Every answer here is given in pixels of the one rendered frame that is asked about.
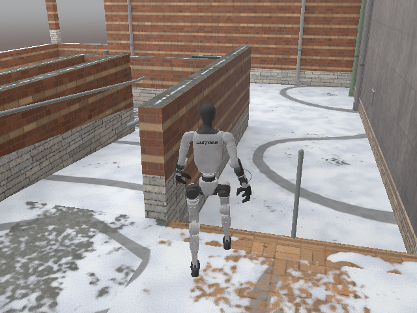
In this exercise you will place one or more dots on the robot right shin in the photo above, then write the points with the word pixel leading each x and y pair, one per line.
pixel 226 223

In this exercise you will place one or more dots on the robot shin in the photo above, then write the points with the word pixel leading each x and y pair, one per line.
pixel 226 223
pixel 194 245

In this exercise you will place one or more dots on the robot right hand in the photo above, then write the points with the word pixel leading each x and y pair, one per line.
pixel 247 193

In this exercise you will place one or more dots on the robot left hand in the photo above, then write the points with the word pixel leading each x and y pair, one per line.
pixel 178 178

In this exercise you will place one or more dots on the robot left upper arm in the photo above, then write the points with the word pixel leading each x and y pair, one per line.
pixel 184 147

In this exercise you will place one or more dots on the robot left shin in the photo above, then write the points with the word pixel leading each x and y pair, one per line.
pixel 194 245

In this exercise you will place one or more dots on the robot right upper arm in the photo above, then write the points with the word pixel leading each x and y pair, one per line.
pixel 231 148

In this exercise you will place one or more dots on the robot left forearm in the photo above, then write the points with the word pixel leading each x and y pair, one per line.
pixel 179 169

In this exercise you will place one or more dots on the robot right forearm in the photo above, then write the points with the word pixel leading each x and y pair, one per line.
pixel 241 175

